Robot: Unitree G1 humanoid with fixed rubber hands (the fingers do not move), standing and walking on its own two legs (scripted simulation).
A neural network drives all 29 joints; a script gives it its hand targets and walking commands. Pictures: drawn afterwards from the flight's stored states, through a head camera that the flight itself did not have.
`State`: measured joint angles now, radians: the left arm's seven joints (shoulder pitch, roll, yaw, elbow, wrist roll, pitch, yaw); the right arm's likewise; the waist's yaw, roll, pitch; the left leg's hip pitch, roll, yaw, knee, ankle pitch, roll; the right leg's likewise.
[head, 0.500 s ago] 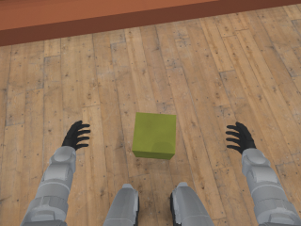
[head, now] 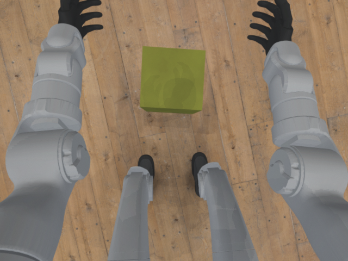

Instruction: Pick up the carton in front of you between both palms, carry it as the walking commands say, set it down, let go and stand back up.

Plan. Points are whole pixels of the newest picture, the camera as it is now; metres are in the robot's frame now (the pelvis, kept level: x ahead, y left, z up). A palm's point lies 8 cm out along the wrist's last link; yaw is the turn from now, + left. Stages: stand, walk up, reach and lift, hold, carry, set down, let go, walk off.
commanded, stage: reach and lift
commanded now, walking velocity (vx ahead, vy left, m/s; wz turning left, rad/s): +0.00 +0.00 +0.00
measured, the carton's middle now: (171, 85) +0.52 -0.01 -0.52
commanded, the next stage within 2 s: none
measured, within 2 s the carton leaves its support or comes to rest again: leaves its support in 1.70 s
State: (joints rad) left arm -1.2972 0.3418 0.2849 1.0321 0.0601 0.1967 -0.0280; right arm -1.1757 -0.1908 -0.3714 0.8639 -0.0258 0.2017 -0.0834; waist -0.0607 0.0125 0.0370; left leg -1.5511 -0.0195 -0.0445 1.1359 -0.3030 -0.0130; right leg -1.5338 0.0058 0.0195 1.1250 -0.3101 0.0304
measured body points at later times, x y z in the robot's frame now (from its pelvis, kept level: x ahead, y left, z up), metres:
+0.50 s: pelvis +0.00 +0.00 -0.17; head +0.36 +0.00 +0.11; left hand +0.55 +0.18 -0.34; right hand +0.51 -0.22 -0.33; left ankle +0.09 +0.12 -0.61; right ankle +0.09 -0.13 -0.61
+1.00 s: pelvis -0.02 +0.00 -0.27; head +0.36 +0.00 -0.04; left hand +0.55 +0.17 -0.47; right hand +0.52 -0.20 -0.46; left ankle +0.09 +0.12 -0.61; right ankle +0.09 -0.13 -0.61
